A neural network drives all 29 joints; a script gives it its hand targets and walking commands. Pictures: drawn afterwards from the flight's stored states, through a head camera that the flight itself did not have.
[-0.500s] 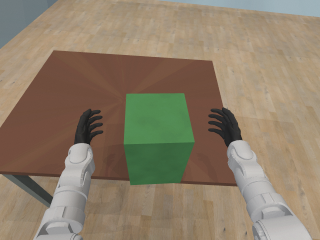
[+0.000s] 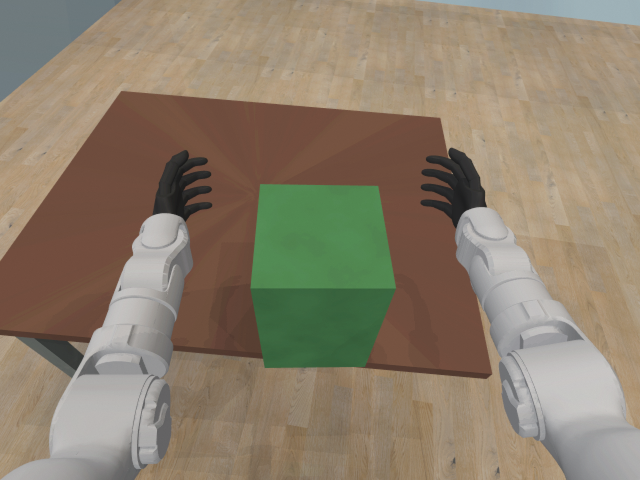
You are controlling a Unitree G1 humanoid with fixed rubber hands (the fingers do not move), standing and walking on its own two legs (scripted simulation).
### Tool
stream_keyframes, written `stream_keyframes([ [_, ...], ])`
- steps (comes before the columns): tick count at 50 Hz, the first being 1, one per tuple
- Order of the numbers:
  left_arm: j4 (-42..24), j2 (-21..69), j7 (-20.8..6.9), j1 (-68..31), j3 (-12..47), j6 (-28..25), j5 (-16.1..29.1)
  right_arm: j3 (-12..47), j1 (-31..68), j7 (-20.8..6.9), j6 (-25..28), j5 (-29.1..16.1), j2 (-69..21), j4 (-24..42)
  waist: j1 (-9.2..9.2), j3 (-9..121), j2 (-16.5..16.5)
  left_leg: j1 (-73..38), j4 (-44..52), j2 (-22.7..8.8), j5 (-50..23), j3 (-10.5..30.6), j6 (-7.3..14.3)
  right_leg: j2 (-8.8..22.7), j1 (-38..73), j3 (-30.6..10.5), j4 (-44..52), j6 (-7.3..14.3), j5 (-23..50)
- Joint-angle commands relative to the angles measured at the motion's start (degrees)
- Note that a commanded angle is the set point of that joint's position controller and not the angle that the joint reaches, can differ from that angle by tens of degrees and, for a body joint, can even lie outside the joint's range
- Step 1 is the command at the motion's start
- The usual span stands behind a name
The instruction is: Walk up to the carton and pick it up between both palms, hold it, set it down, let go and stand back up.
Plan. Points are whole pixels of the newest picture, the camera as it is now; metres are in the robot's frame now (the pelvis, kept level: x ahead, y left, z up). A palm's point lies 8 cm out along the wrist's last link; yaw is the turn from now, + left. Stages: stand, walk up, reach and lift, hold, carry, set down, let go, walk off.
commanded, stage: reach and lift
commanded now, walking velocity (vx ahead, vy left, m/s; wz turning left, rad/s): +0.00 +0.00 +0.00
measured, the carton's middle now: (317, 283) +0.41 +0.04 -0.06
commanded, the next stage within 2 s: none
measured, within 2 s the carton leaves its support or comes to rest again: neither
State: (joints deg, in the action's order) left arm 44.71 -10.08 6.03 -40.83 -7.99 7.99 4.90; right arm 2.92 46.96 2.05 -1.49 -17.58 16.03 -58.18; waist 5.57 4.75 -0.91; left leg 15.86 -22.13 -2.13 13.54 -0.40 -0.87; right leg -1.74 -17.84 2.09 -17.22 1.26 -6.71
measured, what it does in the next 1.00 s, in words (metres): lowers itself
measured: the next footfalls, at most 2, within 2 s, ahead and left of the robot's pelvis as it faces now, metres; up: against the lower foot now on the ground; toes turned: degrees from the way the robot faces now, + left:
none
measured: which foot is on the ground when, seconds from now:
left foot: down 0.00-1.00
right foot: down 0.00-1.00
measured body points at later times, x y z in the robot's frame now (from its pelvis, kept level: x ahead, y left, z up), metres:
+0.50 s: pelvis -0.01 +0.00 -0.02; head +0.06 +0.01 +0.42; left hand +0.39 +0.22 +0.01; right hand +0.44 -0.13 +0.01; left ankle -0.03 +0.12 -0.75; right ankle +0.01 -0.11 -0.75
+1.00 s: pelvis -0.03 -0.01 -0.07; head +0.09 -0.01 +0.37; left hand +0.39 +0.20 -0.05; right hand +0.44 -0.12 -0.04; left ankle -0.03 +0.12 -0.75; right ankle +0.01 -0.11 -0.75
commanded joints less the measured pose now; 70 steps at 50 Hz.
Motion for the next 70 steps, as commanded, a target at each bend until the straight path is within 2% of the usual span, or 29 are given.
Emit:
stream_keyframes([
  [1,-4.32,-6.14,-0.35,-24.83,-0.51,-7.54,-0.07,-1.40,23.59,0.35,4.79,0.23,5.01,5.30,1.04,30.90,1.16,5.16,0.38,2.70,-22.17,-2.47,-2.74,0.70,24.30,-2.88,-4.70,-1.43,17.36],
  [3,0.94,-4.74,-1.05,-21.70,-0.81,-9.74,-1.10,-1.16,22.29,0.58,7.03,1.59,4.38,2.31,0.28,28.18,-0.49,3.95,-1.27,2.50,-25.45,-2.47,-3.03,0.12,22.99,-2.45,-4.47,-1.28,18.93],
  [7,3.92,-2.28,-1.48,-19.96,-0.56,-14.83,-2.92,-2.70,19.28,0.73,11.44,3.69,4.10,-3.15,-0.51,28.79,2.21,2.47,-2.76,2.12,-29.51,-1.96,-4.84,-0.61,18.70,-1.31,-4.40,-0.11,17.34],
  [10,5.24,-1.79,-1.15,-21.91,0.63,-18.29,-2.42,-4.62,20.85,0.88,14.73,5.18,4.52,-3.80,-1.45,31.12,3.31,2.77,-4.67,1.82,-30.18,-1.96,-5.69,-0.76,15.17,-0.36,-4.83,0.52,15.63],
  [11,2.42,-2.49,-0.76,-23.72,0.44,-19.80,-1.70,-5.67,22.32,1.07,16.20,5.50,4.98,-0.90,-1.83,35.15,3.15,2.07,-5.65,1.93,-32.28,-1.87,-5.88,-0.98,14.69,-0.03,-5.54,0.29,17.75],
  [12,2.65,-1.76,-0.21,-24.86,1.71,-20.96,-1.87,-6.71,22.31,1.09,17.20,6.18,5.23,-3.01,-2.95,36.81,5.03,1.42,-6.44,1.65,-33.13,-1.61,-6.76,-1.16,12.26,0.36,-6.02,0.61,17.37],
  [14,5.55,-2.59,0.43,-27.21,1.98,-23.11,-0.46,-6.84,24.83,0.97,18.00,7.30,4.45,-2.92,-2.55,38.71,3.49,2.96,-7.12,1.63,-29.13,-1.69,-6.13,-1.07,8.90,0.44,-6.47,0.47,12.82],
  [17,10.23,-3.19,1.18,-28.42,2.33,-27.29,1.87,-6.79,26.67,1.15,19.47,8.38,3.32,-1.70,-2.31,43.78,0.34,9.26,-8.26,1.98,-24.52,-1.83,-4.82,-0.32,9.30,-0.24,-9.83,-0.53,13.22],
  [21,23.18,-3.75,0.65,-25.31,1.14,-31.62,1.55,-2.59,25.11,0.86,21.76,6.65,0.58,-10.12,-0.76,40.30,-0.66,17.31,-11.85,2.20,-23.03,-1.54,-3.80,0.57,6.97,-1.01,-14.97,-0.52,13.44],
  [22,26.52,-3.07,0.36,-25.23,2.01,-32.60,1.80,-1.79,24.57,0.57,22.41,5.53,0.68,-14.24,-1.23,38.88,0.25,18.35,-12.16,1.93,-23.30,-1.09,-4.15,0.68,5.54,-0.99,-15.72,-0.32,13.18],
  [25,27.92,-3.22,0.86,-26.87,3.26,-35.64,3.21,-0.81,25.97,-0.16,26.27,3.25,2.22,-16.56,-0.85,42.00,2.34,16.99,-16.00,1.33,-25.10,-0.99,-5.14,0.08,-2.72,0.23,-18.05,0.23,9.20],
  [26,26.05,-3.29,0.92,-28.29,3.81,-36.53,3.87,-1.24,26.23,-0.06,27.43,2.89,2.94,-16.11,-1.66,44.63,3.18,15.77,-17.15,1.30,-26.57,-1.03,-5.77,-0.14,-4.59,0.66,-18.62,0.20,10.42],
  [27,28.63,-4.16,0.72,-27.82,3.11,-37.20,3.88,0.40,26.79,-0.11,27.98,2.19,2.15,-16.82,-0.72,44.17,1.83,16.85,-18.63,1.38,-27.05,-1.27,-5.33,-0.11,-4.84,0.30,-19.84,-0.09,10.92],
  [29,31.29,-4.28,0.07,-29.48,4.43,-38.33,4.65,-0.51,27.44,-0.25,28.63,2.71,2.19,-19.62,-2.00,43.78,2.22,19.50,-18.73,1.43,-22.04,-1.12,-5.08,0.28,-7.96,0.41,-20.79,-0.14,6.47],
  [30,31.66,-5.10,0.06,-30.35,4.43,-38.93,5.50,-0.18,28.32,-0.43,28.75,2.77,1.79,-18.70,-1.29,44.00,1.77,21.85,-19.03,1.74,-19.52,-1.44,-4.47,0.65,-8.54,0.01,-21.40,-0.19,3.66],
  [31,35.47,-5.94,-0.32,-29.75,4.31,-39.47,6.35,1.39,28.30,-0.51,28.40,2.63,0.81,-20.93,-1.12,41.42,-0.99,25.34,-19.29,1.98,-16.78,-1.81,-3.24,1.09,-7.84,-0.66,-22.49,-0.80,2.69],
  [32,35.04,-6.39,-0.58,-29.91,4.18,-40.53,7.43,1.57,28.73,-0.27,28.98,2.38,-0.09,-18.61,-1.23,44.21,-2.70,28.53,-19.50,2.37,-14.77,-2.46,-2.45,1.58,-6.03,-1.19,-23.74,-1.73,3.87],
  [33,35.34,-6.45,-0.43,-30.13,4.32,-41.24,7.47,1.81,28.96,-0.35,29.72,2.04,0.30,-19.07,-0.72,44.43,-1.92,30.03,-19.79,2.35,-14.95,-2.50,-2.71,1.42,-5.79,-1.13,-25.23,-1.72,4.81],
  [37,29.85,-5.87,-0.60,-34.73,6.27,-43.53,9.47,0.06,30.88,0.31,31.47,3.20,-0.10,-14.51,-2.24,54.61,0.54,30.74,-23.01,2.85,-16.96,-3.37,-4.23,1.04,-6.63,-0.98,-28.14,-1.99,9.30],
  [41,27.08,-6.27,-1.29,-34.37,6.12,-43.55,10.05,-0.84,32.55,1.46,32.06,4.41,-0.47,-10.75,-2.93,60.48,-0.66,35.12,-25.28,3.39,-16.04,-3.84,-3.64,0.91,-4.49,-1.63,-30.94,-2.60,12.25],
  [46,26.85,-4.70,-1.68,-30.80,2.68,-41.66,6.22,-1.81,31.30,2.20,31.46,6.68,-1.70,-13.96,-2.20,57.91,-2.50,33.77,-25.81,3.05,-17.92,-3.60,-3.03,0.27,-4.99,-1.71,-30.68,-2.44,11.55],
  [49,27.64,-4.72,-1.22,-29.76,-0.39,-40.68,3.58,-2.66,30.87,2.56,31.69,7.57,-2.77,-14.32,-0.40,55.46,-1.32,34.46,-25.84,3.26,-18.36,-3.98,-2.93,0.47,-4.60,-2.25,-30.25,-2.12,10.59],
  [51,30.31,-3.52,-1.58,-29.06,-1.89,-40.09,2.05,-3.05,31.16,3.55,31.29,9.05,-5.23,-16.76,-1.84,50.01,-3.79,37.81,-25.00,3.56,-14.72,-4.00,-1.74,1.33,-1.32,-3.39,-30.06,-2.84,11.53],
  [53,30.00,-1.85,-1.09,-30.30,-2.49,-40.23,0.38,-5.16,30.24,3.17,30.93,10.62,-6.51,-19.32,-1.42,45.57,-1.16,35.77,-23.35,3.01,-12.97,-3.73,-2.20,1.07,-4.00,-2.73,-28.93,-1.72,6.32],
  [56,28.75,0.00,0.03,-32.88,-3.19,-40.58,-0.09,-8.38,32.67,3.11,30.70,13.96,-8.38,-17.31,-1.36,46.55,-1.44,33.83,-23.18,2.72,-10.51,-4.05,-1.75,1.00,-8.89,-2.12,-27.40,-1.26,-0.17],
  [61,25.68,4.49,0.92,-33.39,-6.11,-41.19,-4.70,-13.02,32.70,3.49,30.23,21.33,-14.34,-13.04,-1.52,49.46,-1.22,31.27,-23.29,2.69,-13.92,-4.12,-2.12,0.72,-5.28,-1.48,-27.00,-1.37,4.73],
  [65,25.50,13.30,0.14,-32.63,-10.08,-39.19,-13.70,-19.46,30.01,2.77,29.32,30.69,-22.62,-16.63,-1.37,42.62,1.38,25.99,-20.35,2.27,-14.23,-4.04,-2.37,0.50,-6.36,-0.20,-23.60,-0.24,1.46],
  [68,25.67,33.45,-3.71,-33.82,-6.44,-39.77,-21.85,-21.90,28.80,-1.65,31.13,43.61,-42.69,-16.57,-2.74,43.12,4.51,18.70,-19.55,2.13,-18.91,-4.14,-3.80,-0.13,-8.29,2.32,-20.64,0.89,4.95],
  [70,27.56,38.99,-4.72,-32.74,-5.73,-40.98,-24.98,-23.94,27.13,-4.08,32.22,48.66,-47.45,-16.38,-3.14,43.37,5.66,14.63,-19.28,1.74,-20.24,-3.76,-4.55,-0.72,-8.50,3.36,-19.23,2.26,5.40],
])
